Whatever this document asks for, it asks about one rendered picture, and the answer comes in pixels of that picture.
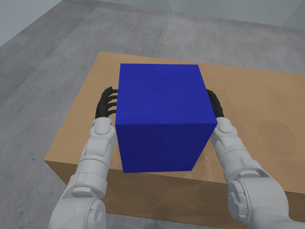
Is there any right robot upper arm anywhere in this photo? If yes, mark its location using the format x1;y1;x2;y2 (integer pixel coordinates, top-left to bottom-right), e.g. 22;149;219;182
228;177;305;229

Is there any left robot hand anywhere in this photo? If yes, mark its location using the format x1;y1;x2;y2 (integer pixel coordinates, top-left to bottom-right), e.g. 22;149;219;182
95;87;118;119

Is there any carton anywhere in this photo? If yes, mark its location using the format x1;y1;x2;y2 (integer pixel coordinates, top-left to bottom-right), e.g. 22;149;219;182
115;63;218;173

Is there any right robot hand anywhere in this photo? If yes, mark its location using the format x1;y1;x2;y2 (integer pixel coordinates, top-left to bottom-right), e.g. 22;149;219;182
206;89;224;118

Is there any left robot forearm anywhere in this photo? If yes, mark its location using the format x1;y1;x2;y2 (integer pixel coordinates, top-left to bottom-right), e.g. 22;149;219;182
49;117;116;229

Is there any pedestal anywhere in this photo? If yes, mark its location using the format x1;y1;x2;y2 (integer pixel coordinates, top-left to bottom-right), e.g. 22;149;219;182
44;52;305;229

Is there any right robot forearm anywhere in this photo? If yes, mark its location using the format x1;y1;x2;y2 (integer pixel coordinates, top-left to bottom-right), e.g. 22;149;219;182
210;117;289;213

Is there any left robot upper arm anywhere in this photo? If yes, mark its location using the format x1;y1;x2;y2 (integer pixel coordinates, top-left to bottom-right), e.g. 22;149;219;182
50;198;106;229

